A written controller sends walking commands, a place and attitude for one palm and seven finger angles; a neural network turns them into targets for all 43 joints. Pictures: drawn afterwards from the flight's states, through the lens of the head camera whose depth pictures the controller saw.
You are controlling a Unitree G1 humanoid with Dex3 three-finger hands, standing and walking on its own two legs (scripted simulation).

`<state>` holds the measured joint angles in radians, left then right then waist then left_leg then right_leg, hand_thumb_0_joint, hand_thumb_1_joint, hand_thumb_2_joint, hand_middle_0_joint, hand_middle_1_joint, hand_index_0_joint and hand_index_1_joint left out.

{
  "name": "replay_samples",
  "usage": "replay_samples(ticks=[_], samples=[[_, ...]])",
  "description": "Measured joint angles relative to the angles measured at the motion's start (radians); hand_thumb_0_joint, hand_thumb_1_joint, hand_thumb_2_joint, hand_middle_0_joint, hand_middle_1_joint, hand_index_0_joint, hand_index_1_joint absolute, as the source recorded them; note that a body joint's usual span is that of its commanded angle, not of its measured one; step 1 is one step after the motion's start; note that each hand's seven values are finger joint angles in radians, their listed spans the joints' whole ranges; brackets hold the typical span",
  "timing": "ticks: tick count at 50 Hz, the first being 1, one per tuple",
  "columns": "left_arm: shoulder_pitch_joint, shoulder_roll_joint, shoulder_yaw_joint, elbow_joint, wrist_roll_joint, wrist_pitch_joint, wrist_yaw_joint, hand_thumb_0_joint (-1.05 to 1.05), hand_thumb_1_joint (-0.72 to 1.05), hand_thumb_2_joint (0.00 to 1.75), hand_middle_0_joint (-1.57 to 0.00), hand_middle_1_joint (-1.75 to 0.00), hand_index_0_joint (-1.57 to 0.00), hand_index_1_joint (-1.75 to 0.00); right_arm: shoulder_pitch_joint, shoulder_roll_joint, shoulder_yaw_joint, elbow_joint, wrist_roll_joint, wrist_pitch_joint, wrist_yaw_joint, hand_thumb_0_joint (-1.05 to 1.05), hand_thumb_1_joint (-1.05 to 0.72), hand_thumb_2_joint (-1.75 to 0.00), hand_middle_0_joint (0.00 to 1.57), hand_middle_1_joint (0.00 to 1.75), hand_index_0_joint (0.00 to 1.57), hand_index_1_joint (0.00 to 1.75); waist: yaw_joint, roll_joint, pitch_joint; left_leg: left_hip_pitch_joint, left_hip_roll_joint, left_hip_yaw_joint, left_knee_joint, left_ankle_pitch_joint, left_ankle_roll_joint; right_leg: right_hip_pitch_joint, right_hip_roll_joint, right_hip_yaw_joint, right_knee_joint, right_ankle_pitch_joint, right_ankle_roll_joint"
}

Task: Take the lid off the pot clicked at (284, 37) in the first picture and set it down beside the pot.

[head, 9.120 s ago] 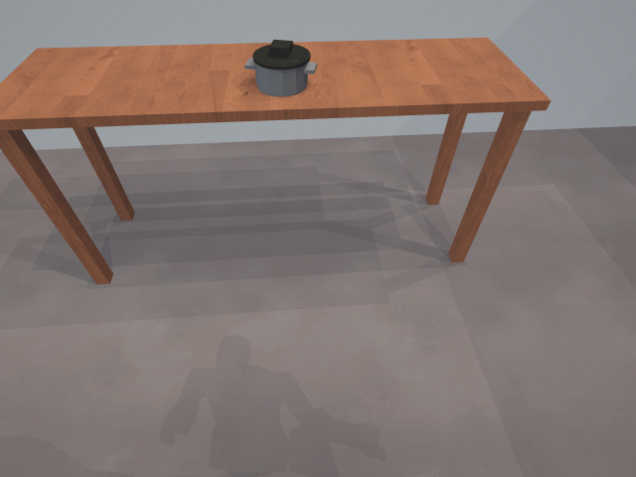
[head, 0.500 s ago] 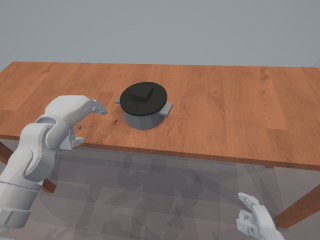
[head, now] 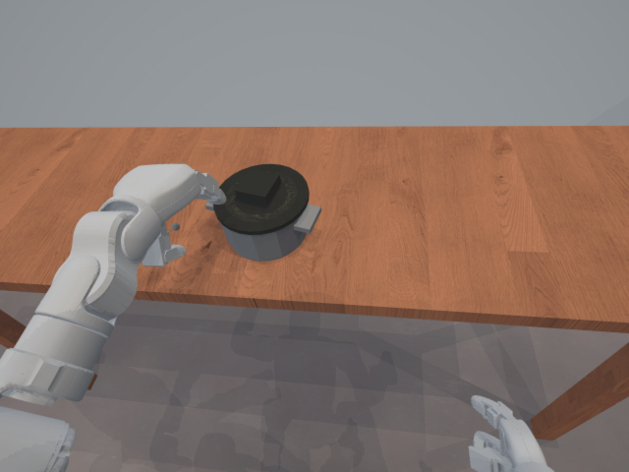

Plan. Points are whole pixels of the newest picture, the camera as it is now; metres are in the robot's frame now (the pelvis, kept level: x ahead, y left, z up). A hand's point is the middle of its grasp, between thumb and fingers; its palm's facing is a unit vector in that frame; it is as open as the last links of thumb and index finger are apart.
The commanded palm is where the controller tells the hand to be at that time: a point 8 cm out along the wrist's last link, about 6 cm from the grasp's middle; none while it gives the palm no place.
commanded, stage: move the open hand above the knob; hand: left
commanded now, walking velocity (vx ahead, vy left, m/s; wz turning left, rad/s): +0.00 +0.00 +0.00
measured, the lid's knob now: (258, 186) +0.51 +0.12 +0.07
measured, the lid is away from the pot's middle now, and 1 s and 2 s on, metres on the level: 0.00 0.00 0.00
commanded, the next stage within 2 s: lower the open fingers around the knob in 1.54 s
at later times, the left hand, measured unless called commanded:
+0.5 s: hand (227, 187) +0.44 +0.14 +0.13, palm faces -0.26 -0.01 -0.97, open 10.4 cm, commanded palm +0.44 +0.15 +0.20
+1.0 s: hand (239, 162) +0.50 +0.13 +0.13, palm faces -0.30 -0.03 -0.95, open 10.4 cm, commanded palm +0.48 +0.14 +0.20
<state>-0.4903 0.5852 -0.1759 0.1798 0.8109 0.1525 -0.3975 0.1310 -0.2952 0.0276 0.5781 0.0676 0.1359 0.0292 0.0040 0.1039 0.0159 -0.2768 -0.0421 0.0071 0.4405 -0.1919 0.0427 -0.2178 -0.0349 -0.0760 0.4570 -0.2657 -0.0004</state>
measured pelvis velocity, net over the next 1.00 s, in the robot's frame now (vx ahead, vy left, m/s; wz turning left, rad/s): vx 0.02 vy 0.00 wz -0.04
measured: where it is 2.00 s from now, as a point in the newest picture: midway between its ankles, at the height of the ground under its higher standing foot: outside the picture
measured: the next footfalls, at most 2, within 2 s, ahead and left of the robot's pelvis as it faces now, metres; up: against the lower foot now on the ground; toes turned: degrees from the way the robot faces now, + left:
none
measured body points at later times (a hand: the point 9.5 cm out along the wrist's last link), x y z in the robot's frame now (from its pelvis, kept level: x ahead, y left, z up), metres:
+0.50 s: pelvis +0.01 -0.01 +0.00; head +0.04 -0.05 +0.45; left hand +0.45 +0.14 +0.19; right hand +0.15 -0.25 -0.13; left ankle +0.02 +0.09 -0.74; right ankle -0.02 -0.12 -0.74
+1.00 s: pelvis +0.02 +0.00 +0.00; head +0.07 -0.03 +0.45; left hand +0.51 +0.13 +0.19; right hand +0.10 -0.27 -0.13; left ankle +0.02 +0.09 -0.74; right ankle -0.02 -0.12 -0.74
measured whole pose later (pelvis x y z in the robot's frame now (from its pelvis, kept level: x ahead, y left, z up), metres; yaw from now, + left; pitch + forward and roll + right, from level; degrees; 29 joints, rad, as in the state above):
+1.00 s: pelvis +0.02 +0.00 +0.00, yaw -2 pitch +7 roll +0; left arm -0.95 0.48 -0.24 0.75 0.88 0.16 -0.35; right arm 0.24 -0.29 0.00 0.65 0.07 0.15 0.00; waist -0.09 0.07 -0.04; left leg -0.35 -0.03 0.04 0.45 -0.22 0.05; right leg -0.31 -0.02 -0.04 0.46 -0.28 0.00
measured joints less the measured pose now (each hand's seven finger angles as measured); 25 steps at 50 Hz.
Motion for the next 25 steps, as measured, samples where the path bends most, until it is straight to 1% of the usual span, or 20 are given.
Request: replay_samples(ticks=[3,10,14,18,22,25], samples=[[-0.029,-0.006,-0.015,0.022,0.004,-0.003,0.001,0.0,-0.33,1.43,-0.82,-0.09,-0.82,-0.08,0.0,0.0,-0.002,0.003,0.001,0.0,-0.003,0.01,-0.91,-0.9,0.2,0.3,0.2,0.3,-0.002,-0.002,-0.002,-0.002,0.0,-0.001,0.001,-0.002,-0.001,-0.002,0.0,0.0,0.002,-0.002,-0.001],[-0.103,-0.039,-0.048,0.084,0.014,0.009,0.015,0.0,-0.33,1.43,-0.82,-0.09,-0.82,-0.08,-0.001,0.002,-0.003,0.009,0.007,0.007,0.002,0.01,-0.91,-0.9,0.2,0.3,0.2,0.3,-0.01,-0.006,-0.01,-0.013,-0.001,0.0,0.006,-0.005,-0.002,-0.017,-0.001,0.001,0.013,-0.009,-0.002],[-0.161,-0.065,-0.089,0.144,0.03,0.032,0.025,0.0,-0.34,1.43,-0.82,-0.09,-0.82,-0.08,0.002,0.006,-0.002,0.015,0.01,0.013,0.002,0.01,-0.91,-0.9,0.2,0.3,0.2,0.3,-0.013,-0.008,-0.016,-0.022,-0.002,0.001,0.01,-0.007,-0.003,-0.028,-0.002,0.001,0.023,-0.014,-0.003],[-0.213,-0.087,-0.107,0.202,0.036,0.039,0.033,0.0,-0.33,1.43,-0.82,-0.09,-0.82,-0.08,0.005,0.011,0.001,0.023,0.01,0.014,-0.001,0.01,-0.91,-0.9,0.2,0.3,0.2,0.3,-0.021,-0.008,-0.019,-0.03,-0.002,0.003,0.013,-0.009,-0.003,-0.039,-0.003,0.004,0.031,-0.018,-0.004],[-0.265,-0.106,-0.107,0.284,0.039,0.042,0.043,0.0,-0.33,1.43,-0.82,-0.09,-0.82,-0.08,0.015,0.015,0.005,0.034,0.011,0.016,-0.005,0.01,-0.91,-0.9,0.2,0.3,0.2,0.3,-0.031,-0.009,-0.028,-0.036,0.0,0.006,0.014,-0.013,-0.005,-0.048,-0.001,0.008,0.034,-0.021,-0.005],[-0.301,-0.11,-0.102,0.346,0.043,0.048,0.043,0.0,-0.33,1.43,-0.82,-0.09,-0.82,-0.08,0.025,0.016,0.007,0.039,0.012,0.017,-0.01,0.01,-0.91,-0.9,0.2,0.3,0.2,0.3,-0.041,-0.012,-0.031,-0.039,0.003,0.01,0.015,-0.016,-0.006,-0.053,0.002,0.012,0.036,-0.024,-0.006]])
